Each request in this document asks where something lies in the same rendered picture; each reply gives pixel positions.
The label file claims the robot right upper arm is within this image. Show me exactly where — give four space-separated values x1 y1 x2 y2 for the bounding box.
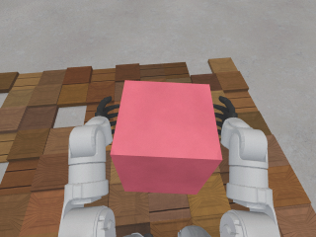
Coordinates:
219 209 280 237

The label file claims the robot right thigh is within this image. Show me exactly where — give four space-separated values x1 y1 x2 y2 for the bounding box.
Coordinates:
178 225 211 237

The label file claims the robot left upper arm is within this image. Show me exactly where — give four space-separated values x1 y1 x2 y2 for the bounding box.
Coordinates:
58 205 117 237

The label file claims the carton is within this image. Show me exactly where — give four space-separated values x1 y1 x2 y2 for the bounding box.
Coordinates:
110 80 223 195

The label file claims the right robot hand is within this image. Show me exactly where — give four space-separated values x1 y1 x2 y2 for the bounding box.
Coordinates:
213 96 238 135

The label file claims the robot left forearm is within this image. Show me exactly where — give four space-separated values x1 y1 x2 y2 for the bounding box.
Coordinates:
58 116 113 237

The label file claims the robot right forearm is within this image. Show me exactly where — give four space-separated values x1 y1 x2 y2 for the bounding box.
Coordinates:
220 118 280 237

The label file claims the left robot hand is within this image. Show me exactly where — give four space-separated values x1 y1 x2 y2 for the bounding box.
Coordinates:
95 96 120 134

